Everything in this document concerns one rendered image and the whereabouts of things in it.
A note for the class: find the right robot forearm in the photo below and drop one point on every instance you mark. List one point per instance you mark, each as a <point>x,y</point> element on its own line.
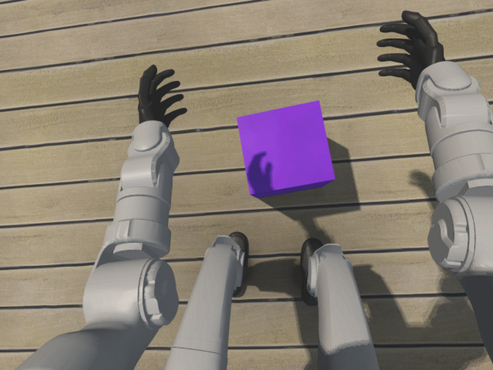
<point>459,127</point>

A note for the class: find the right robot shin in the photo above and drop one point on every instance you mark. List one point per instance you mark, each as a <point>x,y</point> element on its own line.
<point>331,248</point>

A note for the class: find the robot right foot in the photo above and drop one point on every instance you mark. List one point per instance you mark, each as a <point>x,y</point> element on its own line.
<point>309,247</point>

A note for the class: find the robot right hand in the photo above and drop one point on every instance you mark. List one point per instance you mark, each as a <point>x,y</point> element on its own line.
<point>422,45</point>

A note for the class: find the carton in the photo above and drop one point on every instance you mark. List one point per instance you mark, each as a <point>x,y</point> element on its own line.
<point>285,150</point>

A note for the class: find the left robot forearm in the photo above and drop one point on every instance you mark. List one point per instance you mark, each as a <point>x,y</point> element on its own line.
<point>140,224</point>

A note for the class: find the left robot upper arm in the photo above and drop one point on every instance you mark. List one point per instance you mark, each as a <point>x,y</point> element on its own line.
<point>125,304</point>

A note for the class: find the right robot upper arm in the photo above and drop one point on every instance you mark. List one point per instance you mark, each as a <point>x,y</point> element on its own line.
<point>461,239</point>

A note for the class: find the robot left hand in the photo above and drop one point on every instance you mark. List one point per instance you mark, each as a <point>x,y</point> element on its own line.
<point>150,107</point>

